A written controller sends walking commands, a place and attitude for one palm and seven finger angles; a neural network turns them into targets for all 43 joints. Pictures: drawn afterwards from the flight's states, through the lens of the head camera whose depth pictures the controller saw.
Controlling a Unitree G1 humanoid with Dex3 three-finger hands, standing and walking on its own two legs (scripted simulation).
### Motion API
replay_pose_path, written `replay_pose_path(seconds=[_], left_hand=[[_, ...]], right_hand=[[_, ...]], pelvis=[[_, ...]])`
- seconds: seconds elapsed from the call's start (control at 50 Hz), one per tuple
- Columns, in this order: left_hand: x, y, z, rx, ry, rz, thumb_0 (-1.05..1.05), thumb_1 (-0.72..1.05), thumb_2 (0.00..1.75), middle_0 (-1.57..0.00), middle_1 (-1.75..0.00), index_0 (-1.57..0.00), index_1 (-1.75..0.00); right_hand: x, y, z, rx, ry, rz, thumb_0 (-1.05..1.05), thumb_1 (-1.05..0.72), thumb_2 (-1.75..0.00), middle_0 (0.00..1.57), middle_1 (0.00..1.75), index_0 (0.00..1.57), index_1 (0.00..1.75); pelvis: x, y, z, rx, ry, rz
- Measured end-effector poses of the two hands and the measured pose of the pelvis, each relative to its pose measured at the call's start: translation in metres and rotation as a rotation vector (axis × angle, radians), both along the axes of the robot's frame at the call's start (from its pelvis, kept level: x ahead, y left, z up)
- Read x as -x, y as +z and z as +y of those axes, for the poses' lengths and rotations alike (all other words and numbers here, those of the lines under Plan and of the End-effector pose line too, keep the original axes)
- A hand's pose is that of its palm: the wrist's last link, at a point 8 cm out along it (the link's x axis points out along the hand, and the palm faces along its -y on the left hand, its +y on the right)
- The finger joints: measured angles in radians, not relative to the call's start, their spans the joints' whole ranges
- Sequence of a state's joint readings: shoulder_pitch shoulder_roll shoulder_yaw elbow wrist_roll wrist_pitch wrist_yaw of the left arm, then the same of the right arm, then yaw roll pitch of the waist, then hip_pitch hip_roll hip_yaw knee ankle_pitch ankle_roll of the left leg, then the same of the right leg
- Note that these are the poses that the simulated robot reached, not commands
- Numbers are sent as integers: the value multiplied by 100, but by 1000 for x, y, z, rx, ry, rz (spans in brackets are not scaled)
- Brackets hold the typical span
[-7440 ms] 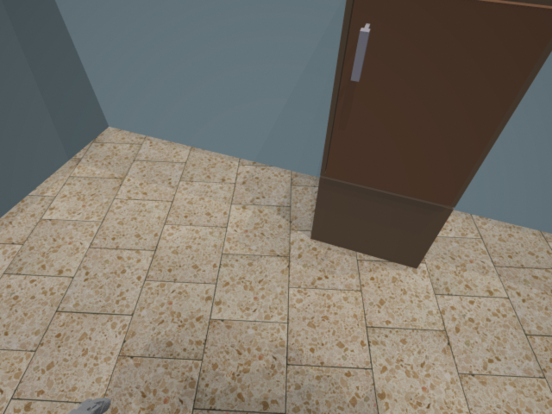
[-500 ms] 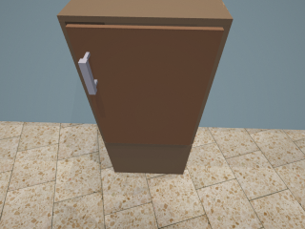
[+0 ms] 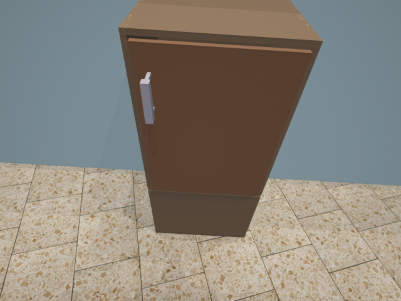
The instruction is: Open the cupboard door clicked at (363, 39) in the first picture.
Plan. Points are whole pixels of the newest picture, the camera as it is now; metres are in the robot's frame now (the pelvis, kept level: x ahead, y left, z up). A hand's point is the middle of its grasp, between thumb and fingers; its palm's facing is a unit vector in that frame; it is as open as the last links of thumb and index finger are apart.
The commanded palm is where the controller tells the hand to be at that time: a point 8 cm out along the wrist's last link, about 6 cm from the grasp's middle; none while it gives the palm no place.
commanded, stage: come to a stop and stand still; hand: left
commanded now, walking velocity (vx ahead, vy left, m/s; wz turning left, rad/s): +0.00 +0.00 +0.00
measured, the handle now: (149, 98) +0.57 +0.18 +0.11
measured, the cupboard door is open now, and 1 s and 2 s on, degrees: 0 0 0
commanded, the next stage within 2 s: look again from close up in 0.46 s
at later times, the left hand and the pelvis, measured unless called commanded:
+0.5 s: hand out of the picture -0.04 +0.23 -0.17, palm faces -0.01 -0.97 -0.24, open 7.4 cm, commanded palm none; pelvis -0.01 +0.03 +0.00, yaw -1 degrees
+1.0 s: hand out of the picture -0.01 +0.19 -0.17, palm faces -0.01 -0.98 -0.19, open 7.4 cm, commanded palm none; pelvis -0.01 +0.01 +0.01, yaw -1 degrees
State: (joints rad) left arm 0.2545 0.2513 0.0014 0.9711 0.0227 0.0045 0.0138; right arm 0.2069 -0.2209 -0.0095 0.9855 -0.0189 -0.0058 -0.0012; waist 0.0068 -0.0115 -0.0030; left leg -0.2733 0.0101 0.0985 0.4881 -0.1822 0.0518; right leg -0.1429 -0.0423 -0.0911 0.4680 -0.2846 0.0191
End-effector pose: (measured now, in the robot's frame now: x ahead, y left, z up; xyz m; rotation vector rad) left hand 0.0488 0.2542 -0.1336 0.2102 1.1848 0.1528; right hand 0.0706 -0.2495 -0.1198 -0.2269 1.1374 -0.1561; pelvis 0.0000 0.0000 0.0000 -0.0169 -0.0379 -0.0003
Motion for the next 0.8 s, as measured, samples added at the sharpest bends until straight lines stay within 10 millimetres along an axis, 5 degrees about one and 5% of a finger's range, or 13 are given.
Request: replay_pose_path(seconds=[0.42, 0.8], left_hand=[[85, -6, 26, 5, 40, 226, 1, 91, 90, -20, -30, -20, -30], [79, -5, 6, 19, 36, 209, 1, 91, 90, -20, -30, -20, -30]], right_hand=[[50, -4, 17, 14, -60, 141, 0, -90, -90, 21, 30, 20, 30], [53, -11, 23, -34, -79, 146, 0, -90, -90, 21, 30, 20, 30]], pelvis=[[12, 4, 28, -4, -9, 5], [11, 5, 19, -8, -14, 5]])
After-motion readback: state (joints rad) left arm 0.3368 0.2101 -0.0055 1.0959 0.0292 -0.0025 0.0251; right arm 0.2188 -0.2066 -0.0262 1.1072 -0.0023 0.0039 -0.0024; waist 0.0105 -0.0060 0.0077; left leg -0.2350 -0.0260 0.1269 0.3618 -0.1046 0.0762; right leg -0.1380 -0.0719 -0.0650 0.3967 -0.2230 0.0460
